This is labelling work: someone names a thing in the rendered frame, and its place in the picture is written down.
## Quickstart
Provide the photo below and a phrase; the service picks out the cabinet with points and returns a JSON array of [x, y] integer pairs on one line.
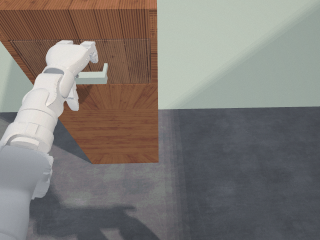
[[116, 123]]

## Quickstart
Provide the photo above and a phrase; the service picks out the left robot hand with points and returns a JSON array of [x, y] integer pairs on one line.
[[74, 58]]

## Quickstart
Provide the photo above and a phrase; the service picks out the left robot forearm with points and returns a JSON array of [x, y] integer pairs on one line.
[[36, 119]]

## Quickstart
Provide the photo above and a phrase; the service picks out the handle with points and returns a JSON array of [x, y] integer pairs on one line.
[[96, 77]]

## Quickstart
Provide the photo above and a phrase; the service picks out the drawer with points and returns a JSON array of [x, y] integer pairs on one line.
[[128, 59]]

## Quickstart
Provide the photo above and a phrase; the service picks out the left robot upper arm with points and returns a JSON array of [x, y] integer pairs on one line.
[[24, 175]]

